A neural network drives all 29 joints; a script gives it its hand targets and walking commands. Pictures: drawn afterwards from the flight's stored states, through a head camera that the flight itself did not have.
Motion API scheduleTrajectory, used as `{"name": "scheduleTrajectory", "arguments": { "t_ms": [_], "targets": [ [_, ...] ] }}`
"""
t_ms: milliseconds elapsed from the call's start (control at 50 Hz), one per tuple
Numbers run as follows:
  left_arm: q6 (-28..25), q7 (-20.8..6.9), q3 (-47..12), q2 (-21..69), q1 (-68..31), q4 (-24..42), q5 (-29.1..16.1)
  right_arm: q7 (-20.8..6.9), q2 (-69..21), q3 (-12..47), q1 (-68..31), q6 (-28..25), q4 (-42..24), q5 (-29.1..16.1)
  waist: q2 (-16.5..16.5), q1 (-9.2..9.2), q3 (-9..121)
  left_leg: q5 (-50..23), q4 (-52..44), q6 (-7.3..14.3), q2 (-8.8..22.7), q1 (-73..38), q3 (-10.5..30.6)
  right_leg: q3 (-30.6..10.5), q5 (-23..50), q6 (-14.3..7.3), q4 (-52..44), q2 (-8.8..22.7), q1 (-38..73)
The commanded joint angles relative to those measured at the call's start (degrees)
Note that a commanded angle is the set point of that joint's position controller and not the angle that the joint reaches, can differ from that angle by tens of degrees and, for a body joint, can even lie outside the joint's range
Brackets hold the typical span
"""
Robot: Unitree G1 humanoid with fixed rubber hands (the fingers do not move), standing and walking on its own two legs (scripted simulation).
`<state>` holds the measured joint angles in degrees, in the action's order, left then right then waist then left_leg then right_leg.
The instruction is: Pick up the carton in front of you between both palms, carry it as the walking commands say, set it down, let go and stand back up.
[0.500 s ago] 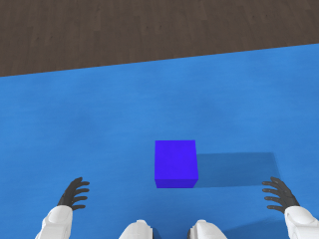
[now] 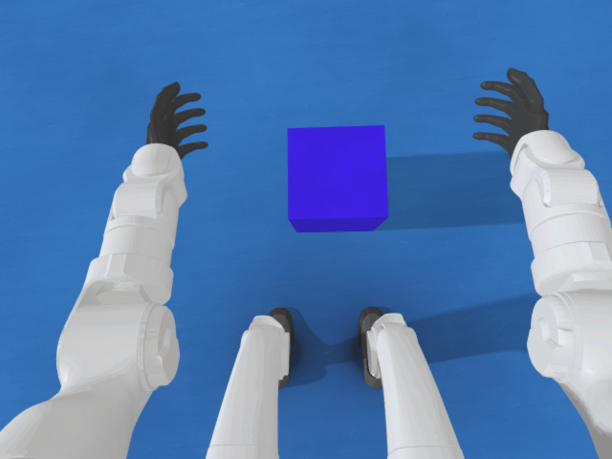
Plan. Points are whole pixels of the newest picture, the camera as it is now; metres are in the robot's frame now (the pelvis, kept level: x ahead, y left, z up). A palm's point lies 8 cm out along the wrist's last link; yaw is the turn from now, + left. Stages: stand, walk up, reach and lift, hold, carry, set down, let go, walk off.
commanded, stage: reach and lift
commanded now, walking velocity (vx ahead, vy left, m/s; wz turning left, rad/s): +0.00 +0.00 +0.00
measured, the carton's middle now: (335, 185) +0.53 -0.02 -0.54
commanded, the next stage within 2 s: none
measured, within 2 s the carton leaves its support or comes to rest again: leaves its support in 1.98 s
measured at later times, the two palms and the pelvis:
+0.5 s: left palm (220, 137) +0.54 +0.17 -0.22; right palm (459, 129) +0.54 -0.21 -0.21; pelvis +0.03 +0.00 -0.07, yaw +1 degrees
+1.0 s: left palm (250, 177) +0.53 +0.17 -0.43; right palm (421, 173) +0.53 -0.20 -0.43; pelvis -0.03 +0.01 -0.27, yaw +1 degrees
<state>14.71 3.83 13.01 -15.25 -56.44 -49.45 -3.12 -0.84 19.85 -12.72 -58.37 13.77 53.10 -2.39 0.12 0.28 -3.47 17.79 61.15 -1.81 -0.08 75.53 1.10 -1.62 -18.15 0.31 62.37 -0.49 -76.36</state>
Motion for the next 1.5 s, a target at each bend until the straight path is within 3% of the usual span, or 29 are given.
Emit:
{"name": "scheduleTrajectory", "arguments": {
  "t_ms": [0,80,140,240,360,480,640,740,820,900,1000,1060,1100,1260,1480],
  "targets": [
    [-0.7,0.41,2.86,-7.12,-21.26,2.73,0.95,0.14,8.06,-2.56,-21.73,-0.85,-2.21,1.13,-1.41,0.14,49.58,1.86,-4.51,-1.02,-3.11,-18.08,-4.38,2.89,0.13,2.32,-6.58,-1.96,22.46],
    [-1.56,0.6,5.25,-6.83,-28.8,0.77,2.79,0.05,8.13,-4.81,-29.96,-1.77,-0.29,3.08,-1.61,0.2,53.92,1.25,-3.26,-1.4,-3.6,-15.54,-4.67,3.3,1.18,2.25,-5.41,-2.46,21.11],
    [-2.71,0.63,7.1,-6.47,-30.17,1.25,4.77,0.07,7.63,-6.41,-31.67,-2.72,-0.85,4.88,-1.92,0.18,60.69,-3.54,-3.05,-1.3,-4.18,-16.81,-4.79,3.39,7.46,2.43,-4.67,-2.98,23.76],
    [-6.1,0.05,9.04,-3.35,-26.49,3.62,7.38,-0.18,4.12,-8.72,-28.1,-5.74,-3.13,7.26,-1.9,0.11,65.73,-16.58,-1.62,-0.78,-4.71,-15.35,-4.41,2.48,22.78,1.97,-2.17,-3.45,25.65],
    [-10.36,-0.13,11.43,0.7,-19.65,2.69,9.66,-0.17,-0.59,-11.72,-21.08,-9.54,-2.78,9.79,-1.88,0.54,61.29,-25.24,5.53,-1.04,-4.35,-1.79,-2.79,1.16,34.01,2.01,5.64,-2.86,15.02],
    [-11.81,0.95,9.3,0.85,-18.82,1.85,8.21,0.93,0.28,-10.99,-18.27,-11.29,-1.93,8.28,-0.12,1.51,60.56,-23.08,17.81,-1.89,-4.55,6.88,-2.48,1.62,27.26,3.23,16.41,-2.98,-1.78],
    [-10.58,4.02,-0.01,-4.52,-25.82,4.98,-1.4,3.3,7.63,-1.88,-25.6,-10.91,-5.03,-2.2,0.72,1.92,74.98,-21.02,34.6,-2.43,-4.72,4.77,-3.95,3.92,22.61,3.36,32.63,-2.69,-6.91],
    [-8.36,5.27,-2.42,-7.51,-32.95,5.55,-5.0,4.17,11.05,1.76,-33.06,-8.81,-4.64,-6.23,-0.08,1.71,75.17,-11.64,40.6,-2.25,-4.29,6.43,-5.1,5.33,12.57,3.18,38.52,-2.18,-9.55],
    [-7.29,5.26,-2.98,-8.42,-37.77,0.49,-6.06,4.55,11.51,3.11,-38.21,-7.8,0.71,-6.98,-1.19,1.48,66.18,-1.38,43.54,-2.0,-3.36,13.11,-5.45,5.3,2.93,3.07,41.52,-1.11,-13.82],
    [-8.1,4.47,-2.77,-9.05,-40.82,-5.64,-5.7,4.57,11.67,3.6,-41.27,-8.4,6.43,-6.55,-1.15,1.39,57.24,2.98,46.89,-1.76,-2.66,17.68,-5.05,4.55,-2.11,2.77,44.51,-0.4,-18.49],
    [-9.92,3.73,-3.22,-10.29,-44.38,-9.92,-5.84,4.54,12.46,4.43,-44.75,-9.99,10.38,-6.65,-0.55,1.42,52.02,2.07,51.38,-1.72,-2.18,20.3,-4.46,3.37,-1.11,2.42,48.81,-0.07,-20.19],
    [-11.16,3.85,-4.64,-11.91,-47.39,-9.39,-7.03,4.93,13.59,5.11,-47.64,-11.04,9.08,-7.89,0.08,2.05,53.32,-0.7,54.0,-1.31,-1.98,18.0,-4.09,3.31,1.6,2.52,51.16,-0.14,-20.8],
    [-11.76,4.07,-5.28,-12.17,-48.75,-8.35,-7.35,5.15,14.17,5.97,-48.32,-11.65,8.55,-9.04,1.35,1.5,53.98,-3.39,55.66,-1.45,-2.23,17.91,-4.51,2.65,4.27,2.28,52.54,-0.21,-19.67],
    [-12.99,4.12,-8.19,-10.56,-43.43,-7.66,-9.75,6.43,10.63,8.22,-42.66,-12.66,7.28,-10.97,0.69,1.62,60.41,-11.8,58.54,-1.21,-2.81,16.05,-4.83,3.1,14.44,2.46,55.61,-1.41,-13.2],
    [-12.58,4.09,-7.22,-8.08,-44.48,-10.67,-8.24,5.69,8.23,7.7,-43.99,-12.36,9.65,-9.76,0.34,1.58,49.7,-3.11,55.85,-1.18,-3.13,21.01,-3.84,3.32,3.62,2.31,53.52,-1.03,-22.1]
  ]
}}
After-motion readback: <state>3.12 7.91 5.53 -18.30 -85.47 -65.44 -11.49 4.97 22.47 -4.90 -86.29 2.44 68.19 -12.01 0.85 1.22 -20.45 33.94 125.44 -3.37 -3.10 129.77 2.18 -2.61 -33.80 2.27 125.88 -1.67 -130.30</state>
